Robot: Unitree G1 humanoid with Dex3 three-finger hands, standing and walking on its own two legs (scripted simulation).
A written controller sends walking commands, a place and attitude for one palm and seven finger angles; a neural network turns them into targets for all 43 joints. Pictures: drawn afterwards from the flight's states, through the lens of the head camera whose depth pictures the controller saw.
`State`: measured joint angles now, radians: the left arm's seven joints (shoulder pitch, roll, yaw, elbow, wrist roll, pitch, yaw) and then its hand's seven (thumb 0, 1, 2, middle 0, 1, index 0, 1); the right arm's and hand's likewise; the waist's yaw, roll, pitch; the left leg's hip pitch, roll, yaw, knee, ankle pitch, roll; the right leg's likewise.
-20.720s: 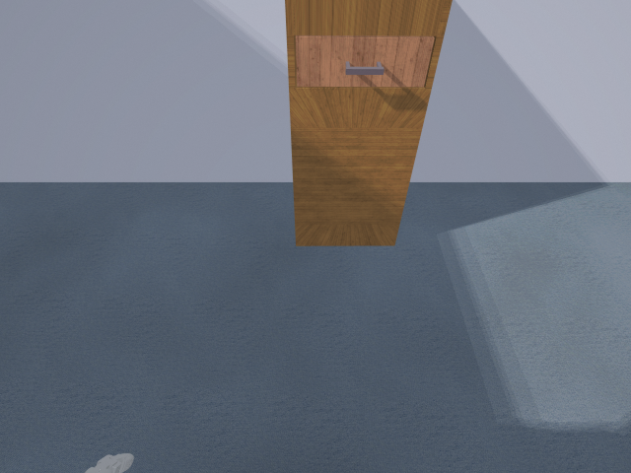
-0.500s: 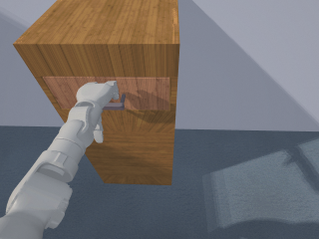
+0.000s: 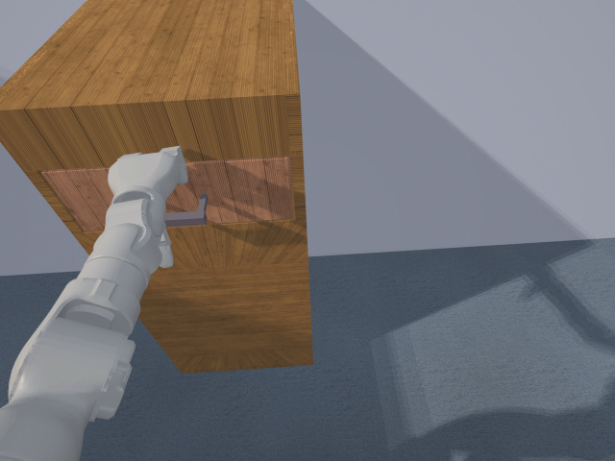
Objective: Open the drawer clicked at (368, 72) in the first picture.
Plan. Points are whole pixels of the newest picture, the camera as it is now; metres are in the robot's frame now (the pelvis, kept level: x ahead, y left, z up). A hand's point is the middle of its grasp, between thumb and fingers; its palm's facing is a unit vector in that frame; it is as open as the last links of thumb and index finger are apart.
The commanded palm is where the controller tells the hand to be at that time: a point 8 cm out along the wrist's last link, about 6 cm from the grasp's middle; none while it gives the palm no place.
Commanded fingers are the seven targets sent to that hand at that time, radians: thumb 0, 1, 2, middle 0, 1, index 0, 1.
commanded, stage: move the hooked fingers above the handle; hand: left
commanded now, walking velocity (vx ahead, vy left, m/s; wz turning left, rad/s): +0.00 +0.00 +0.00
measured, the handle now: (174, 211) +0.51 +0.21 +0.04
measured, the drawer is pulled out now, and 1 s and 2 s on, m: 0.00 0.00 0.00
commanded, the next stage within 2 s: lower the fingers behind the handle in 1.74 s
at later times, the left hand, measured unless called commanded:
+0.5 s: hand (165, 187) +0.47 +0.19 +0.12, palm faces +0.08 -0.01 -1.00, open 13.3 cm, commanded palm +0.44 +0.22 +0.14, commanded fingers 0.00 -0.50 0.30 -0.30 -1.20 -0.30 -1.20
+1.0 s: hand (147, 199) +0.47 +0.22 +0.10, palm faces +0.13 -0.01 -0.99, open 13.6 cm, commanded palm +0.44 +0.20 +0.14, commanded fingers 0.00 -0.50 0.30 -0.30 -1.20 -0.30 -1.20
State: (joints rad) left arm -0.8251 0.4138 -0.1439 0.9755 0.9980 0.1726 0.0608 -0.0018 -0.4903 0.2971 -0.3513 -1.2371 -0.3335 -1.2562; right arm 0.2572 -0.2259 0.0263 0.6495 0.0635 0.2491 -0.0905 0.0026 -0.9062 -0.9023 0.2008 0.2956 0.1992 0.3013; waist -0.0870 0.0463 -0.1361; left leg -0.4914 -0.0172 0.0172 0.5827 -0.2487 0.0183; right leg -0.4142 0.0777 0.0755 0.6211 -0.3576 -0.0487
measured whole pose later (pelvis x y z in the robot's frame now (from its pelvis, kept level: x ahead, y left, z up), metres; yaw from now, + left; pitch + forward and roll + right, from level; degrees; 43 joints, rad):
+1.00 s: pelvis -0.01 +0.02 -0.01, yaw +3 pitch +13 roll -1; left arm -0.90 0.39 -0.21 0.92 1.00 0.12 0.27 0.00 -0.49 0.30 -0.34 -1.22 -0.36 -1.26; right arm 0.31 -0.26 -0.06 0.72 0.03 0.17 -0.02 0.00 -0.91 -0.90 0.20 0.30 0.20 0.30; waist -0.06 0.05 -0.12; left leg -0.67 -0.04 -0.04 0.72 -0.28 0.04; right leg -0.55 0.06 0.01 0.71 -0.39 -0.03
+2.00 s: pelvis -0.01 +0.00 -0.02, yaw +3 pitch +13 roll +0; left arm -0.75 0.42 -0.18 0.77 1.02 -0.08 0.25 0.00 -0.49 0.30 -0.31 -1.21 -0.32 -1.20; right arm 0.30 -0.26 -0.07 0.67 0.03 0.16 -0.05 0.00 -0.91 -0.90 0.20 0.30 0.20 0.30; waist -0.05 0.05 -0.11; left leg -0.66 -0.03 -0.04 0.72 -0.29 0.01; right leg -0.54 0.07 0.01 0.73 -0.41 -0.05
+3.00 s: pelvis +0.00 +0.02 -0.03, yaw +1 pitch +17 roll -2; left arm -0.73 0.38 -0.14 0.93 1.07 -0.03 0.30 0.00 -0.49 0.30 -0.30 -1.21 -0.29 -1.19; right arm 0.37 -0.23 -0.07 0.69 0.00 0.19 -0.03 0.00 -0.91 -0.90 0.20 0.30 0.20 0.30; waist -0.08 0.05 -0.17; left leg -0.77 -0.02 0.00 0.83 -0.34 0.04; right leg -0.65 0.08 0.04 0.80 -0.44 -0.03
